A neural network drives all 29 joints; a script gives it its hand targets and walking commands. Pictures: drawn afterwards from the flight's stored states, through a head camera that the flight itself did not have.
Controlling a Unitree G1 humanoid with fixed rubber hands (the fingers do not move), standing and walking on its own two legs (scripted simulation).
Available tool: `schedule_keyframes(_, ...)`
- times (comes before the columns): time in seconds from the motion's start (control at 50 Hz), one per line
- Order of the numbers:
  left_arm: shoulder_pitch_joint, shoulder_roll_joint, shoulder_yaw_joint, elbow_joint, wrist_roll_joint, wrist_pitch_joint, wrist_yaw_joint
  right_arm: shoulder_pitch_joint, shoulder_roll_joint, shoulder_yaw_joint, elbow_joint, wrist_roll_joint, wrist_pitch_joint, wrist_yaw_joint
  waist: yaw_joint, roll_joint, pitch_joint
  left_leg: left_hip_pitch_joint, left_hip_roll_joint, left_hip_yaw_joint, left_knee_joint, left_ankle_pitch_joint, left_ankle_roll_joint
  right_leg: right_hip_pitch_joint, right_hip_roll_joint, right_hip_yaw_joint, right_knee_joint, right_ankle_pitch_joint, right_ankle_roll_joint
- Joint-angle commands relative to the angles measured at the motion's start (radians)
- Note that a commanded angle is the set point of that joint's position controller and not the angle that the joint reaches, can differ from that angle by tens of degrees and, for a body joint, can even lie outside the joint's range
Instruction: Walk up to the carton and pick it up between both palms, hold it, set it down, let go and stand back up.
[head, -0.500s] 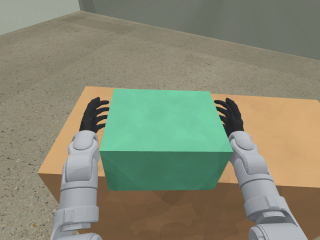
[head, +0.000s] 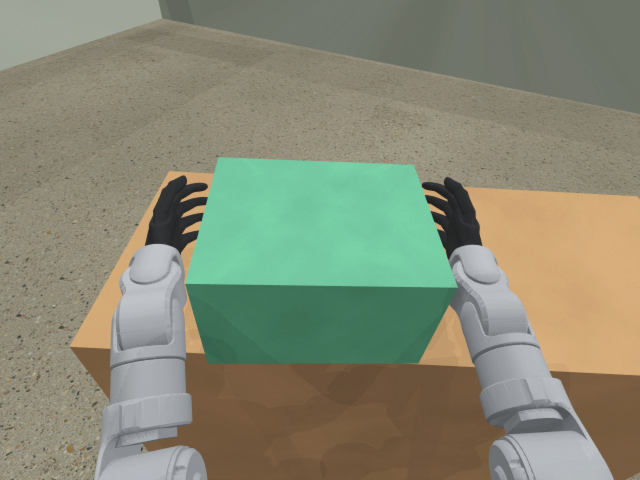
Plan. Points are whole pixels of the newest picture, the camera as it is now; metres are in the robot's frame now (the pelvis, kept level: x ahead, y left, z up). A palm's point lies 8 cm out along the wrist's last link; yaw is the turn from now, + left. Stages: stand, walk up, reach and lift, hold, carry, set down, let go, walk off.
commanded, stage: reach and lift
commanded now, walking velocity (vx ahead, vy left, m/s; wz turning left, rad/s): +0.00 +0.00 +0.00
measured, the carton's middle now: (316, 258) +0.37 +0.00 +0.11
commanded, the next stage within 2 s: hold in 0.32 s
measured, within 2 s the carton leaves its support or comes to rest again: neither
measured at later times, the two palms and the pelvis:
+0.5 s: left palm (164, 237) +0.35 +0.17 +0.17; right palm (468, 238) +0.34 -0.18 +0.16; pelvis +0.00 +0.00 +0.00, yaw -2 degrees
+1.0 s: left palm (153, 229) +0.35 +0.18 +0.18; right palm (462, 231) +0.35 -0.17 +0.17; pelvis +0.00 +0.01 +0.00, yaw -1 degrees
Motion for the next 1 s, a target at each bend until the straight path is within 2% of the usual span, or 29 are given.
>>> schedule_keyframes(0.0, -0.549, -0.474, -0.525, -0.175, -0.097, -0.01, -0.117, -0.597, 0.474, 0.38, -0.323, 0.078, -0.06, 0.108, -0.042, 0.08, -0.361, 0.003, -0.095, 0.025, -0.007, 0.34, -0.055, 0.233, 0.067, 0.025, 0.042, 0.326, 0.033)
schedule_keyframes(0.12, -0.516, -0.477, -0.556, -0.223, -0.098, 0.015, -0.103, -0.585, 0.428, 0.38, -0.361, 0.097, -0.041, 0.124, -0.04, 0.104, -0.338, 0.061, -0.078, 0.01, 0.001, 0.392, -0.076, 0.159, 0.081, 0.003, 0.03, 0.262, 0.018)
schedule_keyframes(0.28, -0.514, -0.474, -0.535, -0.218, -0.091, 0.047, -0.094, -0.636, 0.408, 0.389, -0.365, 0.11, -0.03, 0.145, 0.0, 0.075, -0.332, 0.057, -0.063, 0.016, -0.017, 0.337, -0.053, 0.127, 0.08, 0.009, 0.015, 0.191, 0.01)
schedule_keyframes(0.34, -0.537, -0.469, -0.528, -0.226, -0.095, 0.056, -0.089, -0.68, 0.426, 0.414, -0.371, 0.122, -0.029, 0.144, 0.027, 0.066, -0.358, 0.043, -0.065, 0.025, -0.015, 0.325, -0.038, 0.147, 0.075, 0.024, 0.018, 0.196, 0.008)
schedule_keyframes(0.4, -0.564, -0.461, -0.526, -0.25, -0.107, 0.067, -0.081, -0.745, 0.462, 0.472, -0.394, 0.152, -0.02, 0.133, 0.072, 0.061, -0.406, 0.012, -0.072, 0.035, -0.002, 0.35, -0.019, 0.192, 0.069, 0.05, 0.029, 0.22, 0.007)
schedule_keyframes(0.44, -0.584, -0.454, -0.516, -0.249, -0.113, 0.079, -0.08, -0.769, 0.483, 0.49, -0.39, 0.166, -0.006, 0.125, 0.086, 0.054, -0.418, -0.012, -0.077, 0.041, -0.003, 0.339, -0.008, 0.208, 0.065, 0.062, 0.032, 0.219, 0.011)
schedule_keyframes(0.48, -0.602, -0.443, -0.493, -0.228, -0.109, 0.093, -0.088, -0.764, 0.491, 0.47, -0.351, 0.159, 0.012, 0.119, 0.075, 0.042, -0.393, -0.032, -0.079, 0.051, -0.019, 0.28, 0.001, 0.203, 0.058, 0.067, 0.025, 0.184, 0.017)
schedule_keyframes(0.58, -0.644, -0.411, -0.429, -0.138, -0.08, 0.125, -0.139, -0.715, 0.492, 0.345, -0.227, 0.087, 0.052, 0.111, 0.005, 0.024, -0.282, -0.094, -0.082, 0.065, -0.082, 0.083, 0.011, 0.2, 0.033, 0.06, -0.009, 0.075, 0.031)
schedule_keyframes(0.64, -0.683, -0.42, -0.437, -0.124, -0.092, 0.117, -0.159, -0.726, 0.497, 0.303, -0.225, 0.07, 0.054, 0.1, -0.028, 0.047, -0.293, -0.099, -0.088, 0.057, -0.079, 0.084, -0.003, 0.234, 0.031, 0.049, -0.002, 0.099, 0.034)
schedule_keyframes(0.7, -0.707, -0.445, -0.461, -0.139, -0.11, 0.095, -0.16, -0.746, 0.499, 0.299, -0.259, 0.074, 0.042, 0.095, -0.046, 0.079, -0.348, -0.06, -0.092, 0.043, -0.051, 0.174, -0.03, 0.255, 0.044, 0.032, 0.018, 0.162, 0.035)
schedule_keyframes(0.74, -0.704, -0.457, -0.472, -0.148, -0.114, 0.083, -0.153, -0.752, 0.493, 0.315, -0.281, 0.083, 0.036, 0.096, -0.045, 0.094, -0.377, -0.023, -0.092, 0.034, -0.03, 0.244, -0.045, 0.247, 0.056, 0.021, 0.026, 0.185, 0.033)
schedule_keyframes(0.8, -0.674, -0.456, -0.472, -0.154, -0.103, 0.078, -0.142, -0.744, 0.474, 0.346, -0.289, 0.097, 0.033, 0.103, -0.024, 0.101, -0.376, 0.016, -0.087, 0.024, -0.012, 0.316, -0.054, 0.216, 0.071, 0.009, 0.028, 0.179, 0.027)
schedule_keyframes(0.9, -0.627, -0.448, -0.458, -0.174, -0.081, 0.092, -0.128, -0.75, 0.454, 0.394, -0.296, 0.127, 0.027, 0.12, 0.027, 0.087, -0.34, 0.023, -0.074, 0.022, -0.009, 0.374, -0.045, 0.185, 0.081, 0.01, 0.022, 0.14, 0.014)
schedule_keyframes(0.98, -0.627, -0.452, -0.464, -0.196, -0.084, 0.099, -0.119, -0.774, 0.461, 0.417, -0.32, 0.148, 0.021, 0.123, 0.046, 0.076, -0.349, 0.024, -0.072, 0.029, -0.004, 0.384, -0.034, 0.18, 0.082, 0.022, 0.02, 0.143, 0.008)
